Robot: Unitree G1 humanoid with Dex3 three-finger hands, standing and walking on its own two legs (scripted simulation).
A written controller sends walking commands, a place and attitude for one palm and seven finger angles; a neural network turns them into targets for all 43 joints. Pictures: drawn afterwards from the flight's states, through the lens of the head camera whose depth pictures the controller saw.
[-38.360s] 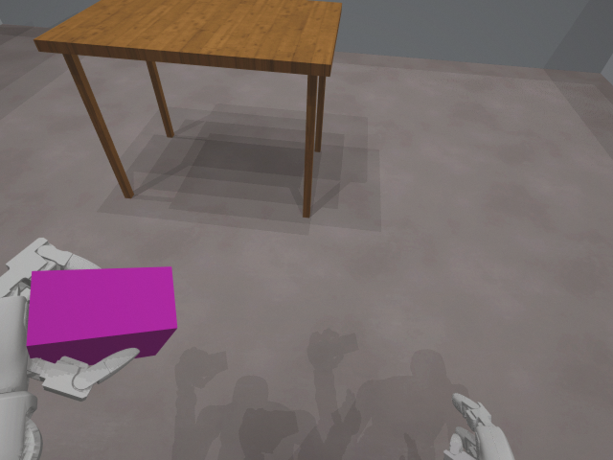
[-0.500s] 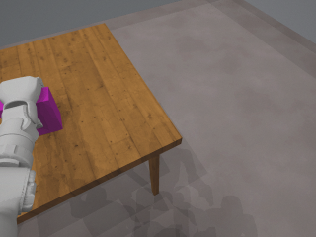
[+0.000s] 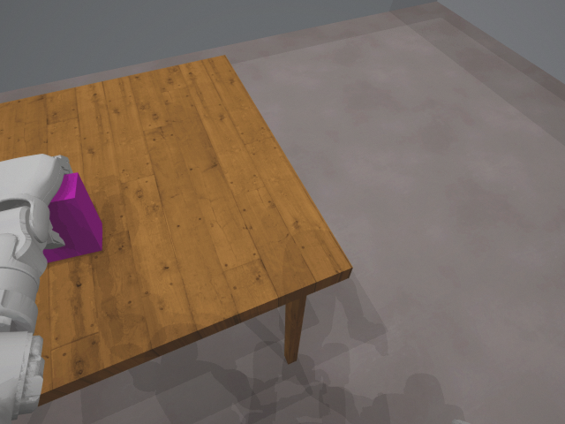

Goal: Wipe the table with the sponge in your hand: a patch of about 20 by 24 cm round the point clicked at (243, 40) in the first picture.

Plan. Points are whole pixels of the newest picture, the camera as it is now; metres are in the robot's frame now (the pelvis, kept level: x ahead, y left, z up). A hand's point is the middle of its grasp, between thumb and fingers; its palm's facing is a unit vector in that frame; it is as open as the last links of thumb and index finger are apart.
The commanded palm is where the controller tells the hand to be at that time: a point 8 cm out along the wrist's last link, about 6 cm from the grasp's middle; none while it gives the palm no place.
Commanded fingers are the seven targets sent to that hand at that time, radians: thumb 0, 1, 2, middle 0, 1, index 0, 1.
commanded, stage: wipe back along the first lane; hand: left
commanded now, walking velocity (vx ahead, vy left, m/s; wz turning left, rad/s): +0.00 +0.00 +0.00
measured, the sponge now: (54, 229) +0.37 +0.38 +0.03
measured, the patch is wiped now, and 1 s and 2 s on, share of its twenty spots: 1.00 1.00 1.00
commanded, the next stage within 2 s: lift the sponge slowly off the table in 1.72 s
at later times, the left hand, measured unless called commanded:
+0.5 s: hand (41, 232) +0.35 +0.37 +0.06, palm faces -0.08 +0.01 -1.00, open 10.3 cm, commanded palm +0.32 +0.35 +0.10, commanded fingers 0.00 0.10 1.30 -1.20 -1.60 -1.20 -1.60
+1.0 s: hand (40, 263) +0.30 +0.34 +0.06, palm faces -0.06 +0.00 -1.00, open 10.3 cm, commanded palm +0.27 +0.34 +0.09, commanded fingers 0.00 0.10 1.30 -1.20 -1.60 -1.20 -1.60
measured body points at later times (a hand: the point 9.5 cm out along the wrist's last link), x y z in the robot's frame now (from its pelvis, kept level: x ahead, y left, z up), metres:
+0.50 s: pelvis -0.01 +0.00 +0.00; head +0.04 -0.01 +0.45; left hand +0.35 +0.36 +0.11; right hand +0.09 -0.26 -0.14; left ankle -0.06 +0.10 -0.73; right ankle -0.02 -0.13 -0.73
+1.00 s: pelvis -0.02 -0.01 +0.00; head +0.01 -0.03 +0.45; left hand +0.30 +0.34 +0.11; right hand +0.14 -0.26 -0.12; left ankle -0.06 +0.10 -0.73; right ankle -0.02 -0.13 -0.73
